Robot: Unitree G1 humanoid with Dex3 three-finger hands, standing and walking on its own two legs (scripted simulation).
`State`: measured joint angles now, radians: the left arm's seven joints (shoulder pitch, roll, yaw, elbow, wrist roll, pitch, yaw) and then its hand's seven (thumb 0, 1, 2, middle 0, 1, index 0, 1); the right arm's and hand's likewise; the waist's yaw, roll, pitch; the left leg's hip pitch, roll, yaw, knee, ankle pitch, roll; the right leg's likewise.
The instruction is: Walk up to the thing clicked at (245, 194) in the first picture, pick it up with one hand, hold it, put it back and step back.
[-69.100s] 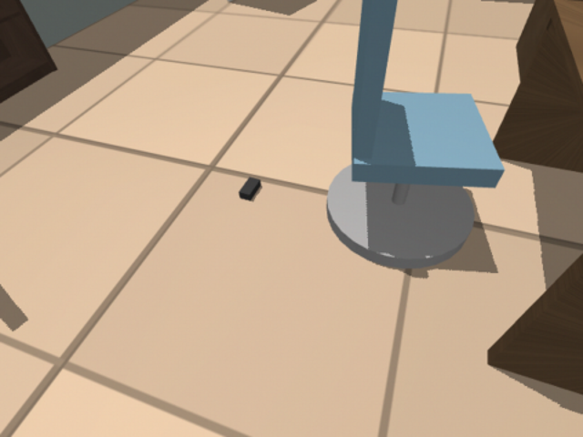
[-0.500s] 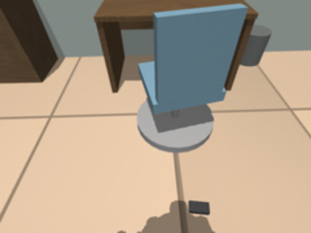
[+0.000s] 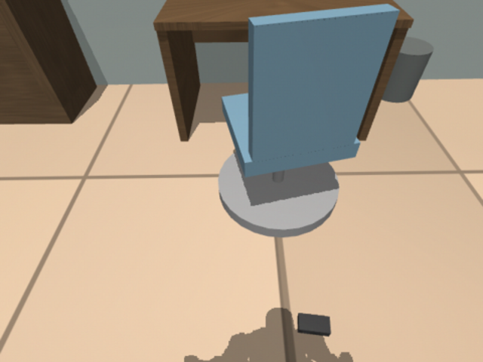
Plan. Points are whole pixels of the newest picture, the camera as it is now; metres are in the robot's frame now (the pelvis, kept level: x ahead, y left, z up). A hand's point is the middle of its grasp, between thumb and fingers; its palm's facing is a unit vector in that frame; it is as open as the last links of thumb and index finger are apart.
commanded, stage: stand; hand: right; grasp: from above
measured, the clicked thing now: (313, 324) +0.41 -0.24 -0.76
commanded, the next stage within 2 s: step back in 0.94 s
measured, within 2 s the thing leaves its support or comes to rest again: neither
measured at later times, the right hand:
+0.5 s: hand out of the picture +0.08 -0.24 -0.16, palm faces -0.02 +0.94 -0.33, open 7.4 cm
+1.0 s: hand out of the picture +0.10 -0.24 -0.16, palm faces -0.02 +0.94 -0.34, open 7.4 cm
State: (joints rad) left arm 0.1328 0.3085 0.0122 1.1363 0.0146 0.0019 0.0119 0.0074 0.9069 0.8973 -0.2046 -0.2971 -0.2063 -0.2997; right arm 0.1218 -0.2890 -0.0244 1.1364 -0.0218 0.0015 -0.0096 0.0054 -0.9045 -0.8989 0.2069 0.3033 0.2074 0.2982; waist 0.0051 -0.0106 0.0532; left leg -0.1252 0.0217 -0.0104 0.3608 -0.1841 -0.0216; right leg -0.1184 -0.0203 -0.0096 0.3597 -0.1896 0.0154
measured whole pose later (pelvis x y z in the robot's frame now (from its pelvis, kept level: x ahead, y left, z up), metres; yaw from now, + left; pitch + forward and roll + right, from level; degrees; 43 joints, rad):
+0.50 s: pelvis +0.01 +0.00 +0.00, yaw +1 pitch -2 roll +0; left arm 0.11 0.32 0.01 1.14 0.01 0.00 0.01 0.01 0.91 0.90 -0.20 -0.30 -0.21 -0.30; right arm 0.11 -0.31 -0.02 1.14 -0.02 0.00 0.00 0.01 -0.90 -0.90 0.21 0.30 0.21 0.30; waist 0.01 -0.01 0.05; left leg -0.12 0.02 -0.02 0.35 -0.19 -0.02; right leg -0.11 -0.02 -0.02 0.34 -0.19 0.02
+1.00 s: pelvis +0.01 +0.00 +0.00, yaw +1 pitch -2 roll +0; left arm 0.09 0.34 0.01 1.11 0.00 0.01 0.00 0.01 0.91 0.90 -0.21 -0.30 -0.21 -0.30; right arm 0.10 -0.33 -0.03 1.09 0.00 0.00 0.00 0.01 -0.90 -0.90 0.21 0.30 0.21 0.30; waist 0.01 0.00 0.07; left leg -0.15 0.01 -0.02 0.38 -0.20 -0.01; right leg -0.14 -0.03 -0.02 0.38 -0.21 0.02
